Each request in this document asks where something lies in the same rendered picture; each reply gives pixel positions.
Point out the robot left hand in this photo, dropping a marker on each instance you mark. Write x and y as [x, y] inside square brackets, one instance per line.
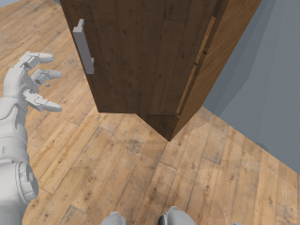
[17, 81]

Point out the handle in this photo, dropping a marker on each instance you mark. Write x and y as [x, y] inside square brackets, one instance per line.
[81, 42]

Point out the left robot forearm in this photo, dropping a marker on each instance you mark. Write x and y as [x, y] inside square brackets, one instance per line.
[13, 134]

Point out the robot left shin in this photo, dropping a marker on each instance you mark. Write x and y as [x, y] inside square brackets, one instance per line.
[114, 214]

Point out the cupboard door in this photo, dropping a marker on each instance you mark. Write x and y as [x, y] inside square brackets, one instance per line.
[143, 50]

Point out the left robot upper arm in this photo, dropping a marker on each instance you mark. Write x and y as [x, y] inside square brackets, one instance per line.
[18, 187]

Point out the robot left thigh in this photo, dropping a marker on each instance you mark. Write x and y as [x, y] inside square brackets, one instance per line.
[113, 220]

